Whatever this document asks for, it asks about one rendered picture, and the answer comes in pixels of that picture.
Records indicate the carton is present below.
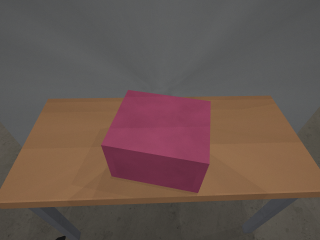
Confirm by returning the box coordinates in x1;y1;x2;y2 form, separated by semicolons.
101;90;211;193

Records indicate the table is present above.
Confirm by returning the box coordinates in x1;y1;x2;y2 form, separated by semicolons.
0;95;320;240

